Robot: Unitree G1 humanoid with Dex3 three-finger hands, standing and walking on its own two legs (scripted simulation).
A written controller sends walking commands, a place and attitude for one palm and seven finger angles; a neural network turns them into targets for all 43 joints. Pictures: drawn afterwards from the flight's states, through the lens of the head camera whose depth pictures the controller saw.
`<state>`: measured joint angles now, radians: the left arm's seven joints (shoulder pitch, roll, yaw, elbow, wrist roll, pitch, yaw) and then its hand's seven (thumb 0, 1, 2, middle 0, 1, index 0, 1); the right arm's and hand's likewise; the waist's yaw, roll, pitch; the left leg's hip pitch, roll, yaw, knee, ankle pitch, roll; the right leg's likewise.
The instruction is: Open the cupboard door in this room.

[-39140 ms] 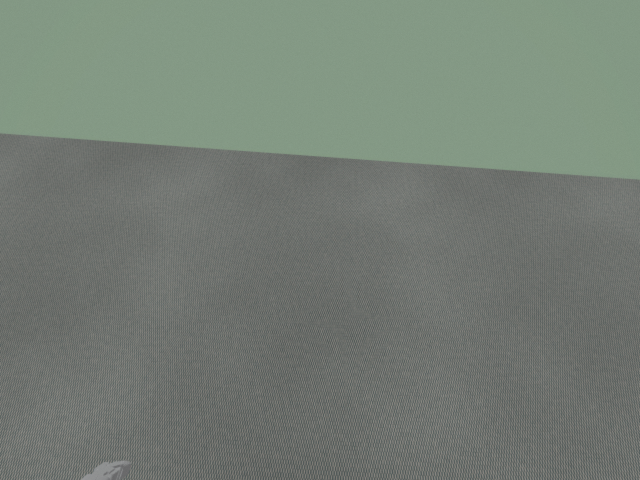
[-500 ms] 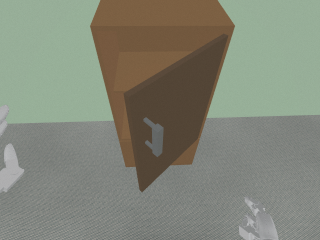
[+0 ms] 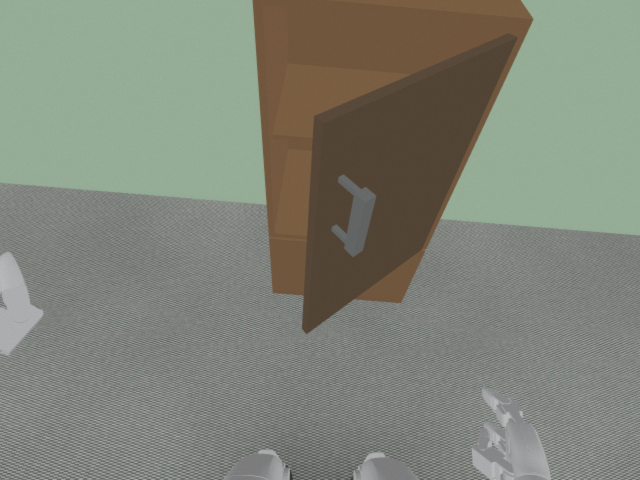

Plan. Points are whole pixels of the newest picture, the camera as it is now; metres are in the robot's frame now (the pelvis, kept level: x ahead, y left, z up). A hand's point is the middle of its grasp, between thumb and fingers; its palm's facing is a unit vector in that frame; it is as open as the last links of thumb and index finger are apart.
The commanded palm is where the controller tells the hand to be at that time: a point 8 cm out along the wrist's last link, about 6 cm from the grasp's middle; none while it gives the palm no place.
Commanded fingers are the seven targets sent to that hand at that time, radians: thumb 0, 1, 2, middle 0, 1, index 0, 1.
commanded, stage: step back with the hand held close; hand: left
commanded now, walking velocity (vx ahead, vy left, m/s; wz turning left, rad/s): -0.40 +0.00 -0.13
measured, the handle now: (349, 216) +0.48 -0.01 +0.03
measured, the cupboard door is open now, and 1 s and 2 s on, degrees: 43 43 43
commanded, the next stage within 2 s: stop stepping back and stand still in 0.16 s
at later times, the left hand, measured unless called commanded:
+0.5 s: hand (39, 421) +0.13 +0.21 +0.19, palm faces +0.25 -0.83 -0.50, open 7.4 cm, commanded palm +0.09 +0.25 +0.20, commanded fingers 0.00 0.90 0.90 -0.20 -0.30 -0.20 -0.30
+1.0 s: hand out of the picture +0.10 +0.22 +0.18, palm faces +0.34 -0.84 -0.43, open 7.4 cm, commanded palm +0.03 +0.26 +0.20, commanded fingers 0.00 0.90 0.90 -0.20 -0.30 -0.20 -0.30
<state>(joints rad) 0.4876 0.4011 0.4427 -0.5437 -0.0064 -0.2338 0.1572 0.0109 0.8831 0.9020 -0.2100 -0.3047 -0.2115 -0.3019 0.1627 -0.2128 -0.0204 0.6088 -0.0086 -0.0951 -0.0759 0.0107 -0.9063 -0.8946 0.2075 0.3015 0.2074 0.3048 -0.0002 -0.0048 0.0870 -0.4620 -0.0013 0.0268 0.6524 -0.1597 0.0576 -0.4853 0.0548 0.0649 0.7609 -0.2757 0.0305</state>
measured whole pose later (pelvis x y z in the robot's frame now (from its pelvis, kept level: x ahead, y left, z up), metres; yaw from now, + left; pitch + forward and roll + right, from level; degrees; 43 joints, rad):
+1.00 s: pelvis -0.14 -0.02 +0.02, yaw -6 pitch -2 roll -1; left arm 0.48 0.39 0.42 -0.41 -0.04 -0.19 0.14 0.01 0.89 0.90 -0.21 -0.30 -0.21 -0.30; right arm 0.22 -0.15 0.03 0.64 -0.02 -0.16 -0.09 0.01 -0.91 -0.89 0.21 0.30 0.21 0.30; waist -0.03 0.01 0.00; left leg -0.39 -0.02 -0.03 0.42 -0.08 0.00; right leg -0.10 0.04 0.01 0.48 -0.38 -0.03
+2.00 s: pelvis -0.15 -0.04 +0.02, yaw -4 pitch -3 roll +0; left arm 0.28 0.19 0.02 1.14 0.01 0.00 0.03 0.00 0.91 0.90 -0.20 -0.30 -0.20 -0.30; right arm 0.23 -0.17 -0.02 1.14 -0.02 0.02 -0.03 0.01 -0.92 -0.89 0.21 0.30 0.21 0.30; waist -0.01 0.05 0.03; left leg -0.28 -0.02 -0.05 0.43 -0.11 0.00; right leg -0.11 0.04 0.00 0.45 -0.30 -0.03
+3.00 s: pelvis -0.11 -0.05 +0.03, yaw -5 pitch -1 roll +0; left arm 0.21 0.22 0.02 1.14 0.01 -0.01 0.02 0.00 0.90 0.90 -0.20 -0.30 -0.20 -0.30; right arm 0.15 -0.24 -0.01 1.14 -0.02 0.00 -0.03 0.00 -0.91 -0.89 0.20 0.30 0.20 0.30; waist -0.01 0.01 0.06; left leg -0.21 -0.01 -0.04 0.37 -0.14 -0.01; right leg -0.02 0.04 0.02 0.34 -0.29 -0.04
